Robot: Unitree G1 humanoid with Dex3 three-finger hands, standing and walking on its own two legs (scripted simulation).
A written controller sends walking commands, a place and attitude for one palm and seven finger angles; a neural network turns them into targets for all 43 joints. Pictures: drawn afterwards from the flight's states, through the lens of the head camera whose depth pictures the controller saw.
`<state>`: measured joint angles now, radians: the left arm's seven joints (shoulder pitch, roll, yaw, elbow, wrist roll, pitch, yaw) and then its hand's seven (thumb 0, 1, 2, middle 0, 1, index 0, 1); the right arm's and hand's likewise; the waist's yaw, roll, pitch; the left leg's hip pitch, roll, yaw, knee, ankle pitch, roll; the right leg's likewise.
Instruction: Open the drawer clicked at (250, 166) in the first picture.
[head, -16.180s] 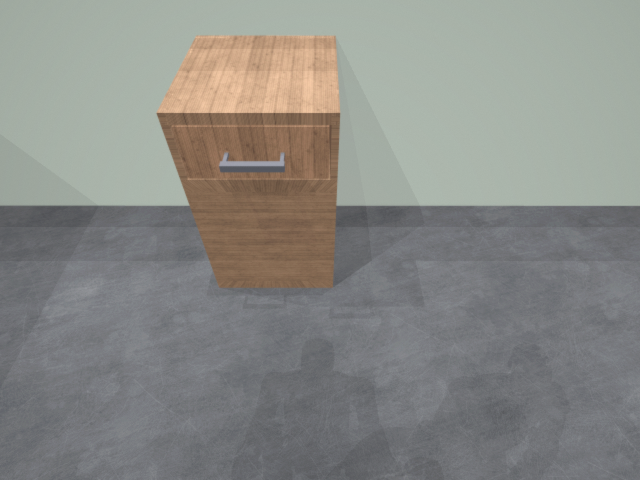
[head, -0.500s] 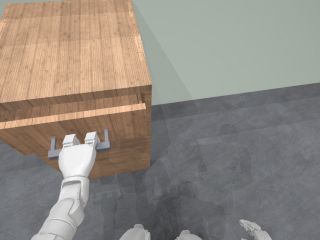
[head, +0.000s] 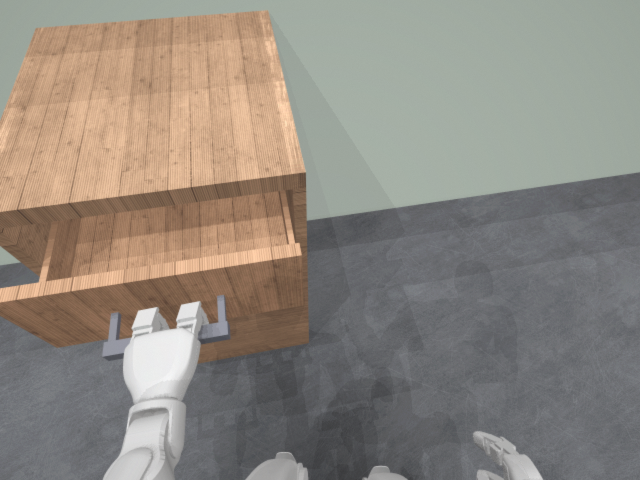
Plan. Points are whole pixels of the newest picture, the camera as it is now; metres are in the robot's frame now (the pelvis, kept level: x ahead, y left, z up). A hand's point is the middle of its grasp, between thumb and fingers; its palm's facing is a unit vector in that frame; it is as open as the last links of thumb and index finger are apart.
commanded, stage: pull the drawer open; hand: left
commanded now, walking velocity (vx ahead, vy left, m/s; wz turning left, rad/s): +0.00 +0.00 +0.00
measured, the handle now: (169, 326) +0.32 +0.24 -0.06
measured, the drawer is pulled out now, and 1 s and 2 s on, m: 0.11 0.24 0.28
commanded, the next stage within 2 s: open the thumb to release the handle in 1.46 s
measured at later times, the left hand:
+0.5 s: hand (180, 426) +0.20 +0.19 -0.08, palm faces -0.11 -0.12 -0.99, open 5.7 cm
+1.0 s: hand out of the picture +0.14 +0.18 -0.08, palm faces -0.16 -0.15 -0.98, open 5.9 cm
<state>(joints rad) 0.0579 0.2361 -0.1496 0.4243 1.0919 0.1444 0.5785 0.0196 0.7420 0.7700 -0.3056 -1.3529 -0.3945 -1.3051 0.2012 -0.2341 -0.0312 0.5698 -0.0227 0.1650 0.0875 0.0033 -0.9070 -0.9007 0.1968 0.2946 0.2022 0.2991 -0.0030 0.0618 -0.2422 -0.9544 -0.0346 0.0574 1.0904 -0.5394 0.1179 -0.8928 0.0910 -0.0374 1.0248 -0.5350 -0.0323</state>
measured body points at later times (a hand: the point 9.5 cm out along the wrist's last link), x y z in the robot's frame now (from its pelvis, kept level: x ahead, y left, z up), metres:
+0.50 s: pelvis -0.01 -0.03 -0.01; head +0.06 -0.03 +0.44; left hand +0.20 +0.20 -0.03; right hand +0.18 -0.25 -0.11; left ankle -0.02 +0.04 -0.66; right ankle -0.03 -0.11 -0.66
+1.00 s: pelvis +0.00 -0.04 -0.02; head +0.07 -0.06 +0.42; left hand +0.14 +0.18 -0.02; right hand +0.21 -0.25 -0.12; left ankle -0.02 +0.04 -0.66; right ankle -0.03 -0.11 -0.66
